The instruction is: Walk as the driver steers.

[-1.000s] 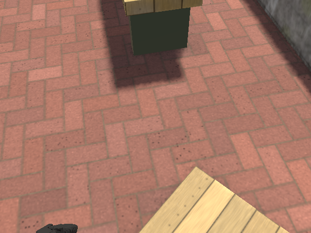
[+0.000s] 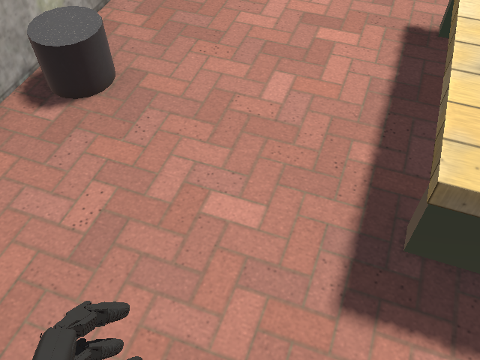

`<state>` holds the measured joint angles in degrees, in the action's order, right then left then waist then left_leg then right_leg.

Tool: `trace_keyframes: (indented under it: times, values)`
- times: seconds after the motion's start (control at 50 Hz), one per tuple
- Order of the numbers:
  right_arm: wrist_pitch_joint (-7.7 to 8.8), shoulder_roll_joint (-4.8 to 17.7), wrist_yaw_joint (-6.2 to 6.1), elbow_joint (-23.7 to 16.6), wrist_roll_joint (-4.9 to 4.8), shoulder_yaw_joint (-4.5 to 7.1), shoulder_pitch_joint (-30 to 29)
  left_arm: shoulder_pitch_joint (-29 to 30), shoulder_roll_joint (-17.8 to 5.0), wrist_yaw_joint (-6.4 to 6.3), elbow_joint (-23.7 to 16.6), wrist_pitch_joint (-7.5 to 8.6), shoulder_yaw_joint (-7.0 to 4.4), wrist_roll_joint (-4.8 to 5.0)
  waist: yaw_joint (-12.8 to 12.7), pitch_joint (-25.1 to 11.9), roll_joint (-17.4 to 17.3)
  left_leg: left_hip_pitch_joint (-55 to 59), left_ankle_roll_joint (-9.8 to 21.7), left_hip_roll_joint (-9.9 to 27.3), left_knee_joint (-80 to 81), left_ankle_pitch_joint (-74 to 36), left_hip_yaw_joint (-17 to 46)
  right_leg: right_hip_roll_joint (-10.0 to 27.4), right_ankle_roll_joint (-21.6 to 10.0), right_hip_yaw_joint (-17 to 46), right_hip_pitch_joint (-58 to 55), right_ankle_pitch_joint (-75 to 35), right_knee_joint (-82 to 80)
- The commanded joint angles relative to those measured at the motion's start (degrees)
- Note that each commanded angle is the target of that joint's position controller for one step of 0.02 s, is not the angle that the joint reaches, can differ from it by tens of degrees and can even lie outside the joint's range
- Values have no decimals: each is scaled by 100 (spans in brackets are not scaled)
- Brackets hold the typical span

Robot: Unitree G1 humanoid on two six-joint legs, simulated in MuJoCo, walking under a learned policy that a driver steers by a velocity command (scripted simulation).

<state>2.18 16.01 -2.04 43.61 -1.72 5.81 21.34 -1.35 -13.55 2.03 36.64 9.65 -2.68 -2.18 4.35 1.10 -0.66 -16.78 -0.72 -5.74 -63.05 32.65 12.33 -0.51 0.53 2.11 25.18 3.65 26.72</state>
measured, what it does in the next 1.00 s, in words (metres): walks ahead: left foot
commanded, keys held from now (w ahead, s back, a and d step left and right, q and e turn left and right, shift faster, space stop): no key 1.00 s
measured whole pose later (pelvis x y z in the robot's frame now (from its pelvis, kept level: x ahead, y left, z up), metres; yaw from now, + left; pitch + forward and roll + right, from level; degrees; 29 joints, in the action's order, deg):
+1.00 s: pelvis +0.12 +0.01 +0.01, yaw +4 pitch -2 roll +0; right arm -0.5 11.9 -1.5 52.5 0.3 2.5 10.6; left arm -11.3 -13.0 -2.1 57.4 -0.7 -2.3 -0.3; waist -1.0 1.7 0.2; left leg -11.5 0.9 -1.3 -30.1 17.1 2.1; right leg 2.3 2.2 -1.0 10.7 16.2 28.5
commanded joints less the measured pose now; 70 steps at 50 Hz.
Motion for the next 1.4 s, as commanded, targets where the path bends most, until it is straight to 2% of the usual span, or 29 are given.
trace_keyframes:
  times: [0.02,0.04,0.06,0.08,0.1,0.14,0.18,0.22,0.24,0.26,0.28,0.3,0.32,0.34,0.38,0.4,0.44,0.54,0.68,0.9,1.24,1.26,1.28,1.3,1.32,1.34,1.36,1.38,1.4]
  values:
    - [7,755,68,-454,-54,39,551,-1386,-1070,-23,61,-301,-361,117,-602,-2030,1202,-3041,-336,405,-2049,297,90,2462,-1737,2396,-4167,-3738,313]
    - [-118,833,11,-488,-15,68,142,-859,-869,-95,-92,-434,-263,87,-538,-1708,751,-2818,-395,592,-1903,-140,-119,2305,-1759,2384,-3303,-2558,-91]
    - [-271,751,-11,-533,12,57,6,-550,-819,-139,-107,-545,-199,52,-350,-1313,700,-2347,-428,736,-1685,-332,-265,2232,-1786,2339,-2247,-2109,-393]
    - [-395,586,-24,-544,57,18,-23,-365,-778,-154,-52,-618,-158,60,-181,-968,619,-1916,-408,846,-1040,-306,-413,1990,-1664,1952,-1444,-1736,-638]
    - [-438,408,-29,-543,123,-43,-57,-284,-803,-154,20,-642,-170,64,-137,-824,645,-1454,-379,850,-307,-409,-640,1674,-1498,1389,-930,-1826,-751]
    - [-376,103,-6,-506,169,-163,-190,-267,-832,-184,163,-643,-188,94,-187,-1017,785,-637,-300,789,925,-1065,-908,1327,-1342,695,-674,-2531,-728]
    - [-318,96,52,-469,175,-195,-310,-422,-796,-203,331,-657,-186,180,-256,-1271,887,-210,-254,722,1709,-1656,-971,1351,-1349,560,-943,-2626,-639]
    - [-319,122,93,-460,193,-190,-367,-463,-717,-200,430,-695,-144,258,-191,-1280,767,334,-101,629,2615,-2238,-1081,1345,-1246,518,-914,-1834,-510]
    - [-324,123,114,-447,220,-182,-370,-464,-666,-193,467,-713,-115,295,-123,-1174,716,738,30,551,3232,-2692,-1159,1232,-1086,466,-707,-1018,-443]
    - [-339,251,112,-528,297,-163,-521,-698,-522,-177,571,-708,-60,292,-162,-1001,597,1099,192,696,3718,-3004,-931,1032,-750,405,-405,-11,-375]
    - [-364,654,67,-668,389,-102,-586,-898,-299,-146,591,-698,20,153,-339,-995,-115,1487,487,1544,4005,-3524,38,633,-286,55,-2,1267,184]
    - [-407,711,34,-744,393,-150,-1073,-1363,-129,-110,596,-683,70,83,-862,-940,-1085,856,1014,2116,4111,-3215,465,241,10,-305,-274,2047,342]
    - [-401,339,88,-775,374,-223,-1339,-1137,-319,-146,633,-740,42,73,-692,-747,-1033,131,997,1789,4290,-1835,298,290,106,-210,-819,1594,171]
    - [-369,249,133,-745,383,-239,-1424,-942,-473,-169,651,-786,-2,88,-642,-422,-871,-132,692,1375,4268,-1079,23,263,128,-269,-975,1181,69]
    - [-300,291,160,-681,345,-247,-1401,-1015,-584,-221,757,-876,-34,48,-589,-44,-755,-326,417,1111,4178,-1060,-232,311,126,-225,-959,970,-60]
    - [-278,315,152,-642,310,-244,-1278,-1113,-643,-218,811,-881,-49,62,-568,74,-534,-290,367,1042,4114,-1276,-299,340,93,-192,-893,1008,-108]
    - [-243,307,128,-563,291,-243,-1144,-1157,-565,-213,908,-827,-40,101,-533,27,-202,5,351,983,3848,-1923,-393,345,72,-195,-851,858,-152]
    - [-245,204,102,-504,265,-244,-1241,-1118,-547,-234,1083,-778,-50,138,-504,-333,24,446,403,906,3542,-3031,-519,375,119,-195,-1056,353,-77]
    - [-241,161,123,-220,234,-212,-1252,-1121,-586,-306,1336,-868,-65,168,-553,-375,28,490,377,838,3544,-3381,-614,400,120,-197,-1344,114,1]
    - [-203,186,55,441,205,-198,-1128,-1101,-573,-420,1780,-978,-77,191,-563,-159,-5,494,308,759,3729,-3257,-733,366,127,-238,-1490,212,-128]
    - [-210,154,13,1270,187,-271,-1033,-1341,-430,-487,2355,-990,-42,193,-523,75,28,460,285,676,4000,-2664,-835,303,141,-309,-1432,541,-321]
    - [-221,146,4,1345,183,-273,-938,-1463,-377,-494,2430,-997,-31,200,-517,-37,-17,499,312,632,4062,-2007,-861,214,129,-416,-1455,1044,-272]
    - [-244,236,-10,1379,147,-239,-887,-1491,-381,-508,2457,-1007,-41,238,-482,41,-89,407,403,592,4118,-873,-836,74,76,-567,-1310,1763,-68]
    - [-255,369,-16,1389,112,-193,-822,-1444,-388,-521,2420,-1002,-49,265,-431,210,-223,215,544,685,4252,280,-653,-24,7,-672,-1043,2432,200]
    - [-239,468,-15,1382,88,-161,-725,-1348,-364,-525,2346,-967,-44,267,-359,434,-390,63,723,946,4510,1117,-266,-63,-44,-712,-668,2793,516]
    - [-188,589,-3,1407,64,-122,-525,-1227,-258,-507,2257,-895,-20,273,-264,581,-695,103,968,1370,4856,1658,372,-100,-74,-755,-277,2704,1001]
    - [-122,724,10,1448,48,-71,-370,-1177,-131,-463,2192,-803,11,294,-217,644,-1028,117,1261,1846,5179,1889,1119,-39,-136,-669,-83,2398,1549]
    - [-53,755,13,1436,41,-49,-379,-1142,-164,-411,2149,-715,0,329,-227,748,-1069,-17,1469,2156,5368,1787,1597,138,-255,-416,52,2316,1932]
    - [17,699,24,1383,57,-62,-519,-1161,-207,-360,2121,-637,-19,369,-306,791,-1014,-8,1532,2287,5392,1515,1733,259,-370,-254,189,2478,2140]
Keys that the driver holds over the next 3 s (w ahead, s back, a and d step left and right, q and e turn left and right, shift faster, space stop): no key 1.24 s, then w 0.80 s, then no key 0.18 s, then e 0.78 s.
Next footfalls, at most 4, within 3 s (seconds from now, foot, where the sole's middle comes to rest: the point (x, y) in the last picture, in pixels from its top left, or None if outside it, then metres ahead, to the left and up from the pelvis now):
0.26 left None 0.14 0.12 -0.76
1.96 left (189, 342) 0.54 0.13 -0.76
2.42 right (254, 275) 0.73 -0.07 -0.76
2.86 left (179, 282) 0.72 0.16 -0.76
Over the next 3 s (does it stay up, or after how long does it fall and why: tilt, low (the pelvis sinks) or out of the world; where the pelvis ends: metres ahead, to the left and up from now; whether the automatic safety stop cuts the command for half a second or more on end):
stays up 0.64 0.07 0.02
